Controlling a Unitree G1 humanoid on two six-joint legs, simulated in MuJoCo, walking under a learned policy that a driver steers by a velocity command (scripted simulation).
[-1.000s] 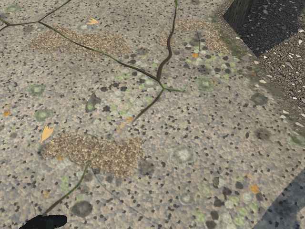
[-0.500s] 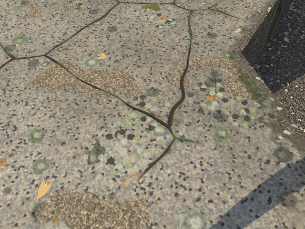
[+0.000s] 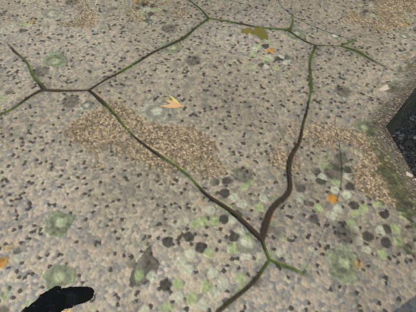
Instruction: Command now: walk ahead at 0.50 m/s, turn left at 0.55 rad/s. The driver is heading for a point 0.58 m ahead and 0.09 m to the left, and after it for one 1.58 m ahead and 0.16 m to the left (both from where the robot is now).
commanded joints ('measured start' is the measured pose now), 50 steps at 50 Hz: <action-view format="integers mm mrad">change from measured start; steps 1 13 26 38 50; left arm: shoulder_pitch -81 160 239 199 -38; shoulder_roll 103 81 200 148 61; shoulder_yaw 32 45 81 43 13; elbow -84 17 123 65 9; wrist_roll -11 5 -26 -14 -30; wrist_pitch -27 -13 16 -14 10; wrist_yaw -8 7 13 -2 -35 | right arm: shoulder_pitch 28 -51 -329 -114 -13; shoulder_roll -163 -91 -48 -94 -144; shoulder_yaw -47 -30 -10 -29 -35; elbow -44 -128 -235 -173 -22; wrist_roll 5 5 1 -34 -29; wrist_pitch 1 14 6 -25 -51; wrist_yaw -11 10 66 32 13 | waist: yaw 13 101 156 89 -5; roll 122 -101 -32 86 61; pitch -33 -10 52 -102 54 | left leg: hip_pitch -50 -560 -521 25 87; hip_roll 233 212 188 321 319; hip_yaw -223 58 187 -169 173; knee -38 798 277 -130 -241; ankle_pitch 162 -44 219 314 333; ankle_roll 119 -76 -34 207 113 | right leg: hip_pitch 157 500 650 -12 -57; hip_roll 51 -197 -233 -111 -43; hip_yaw -22 126 -229 -52 -85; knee -76 -370 -367 580 50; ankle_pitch -3 -195 150 -319 139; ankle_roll -14 -234 -201 -58 -72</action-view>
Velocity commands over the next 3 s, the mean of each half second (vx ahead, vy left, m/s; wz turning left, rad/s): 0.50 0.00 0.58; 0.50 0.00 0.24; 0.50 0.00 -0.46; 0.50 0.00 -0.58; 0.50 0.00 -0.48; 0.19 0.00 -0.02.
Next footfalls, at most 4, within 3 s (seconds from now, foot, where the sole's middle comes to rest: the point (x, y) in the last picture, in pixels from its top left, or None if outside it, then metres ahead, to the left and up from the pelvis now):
0.10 right None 0.24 -0.14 -0.78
0.62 left None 0.45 0.19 -0.78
1.16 right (159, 212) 0.82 0.12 -0.78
1.62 left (92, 168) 1.04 0.38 -0.78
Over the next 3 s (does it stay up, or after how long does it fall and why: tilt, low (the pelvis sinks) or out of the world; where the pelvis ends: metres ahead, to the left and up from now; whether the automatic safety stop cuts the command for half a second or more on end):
stays up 1.52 0.11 -0.01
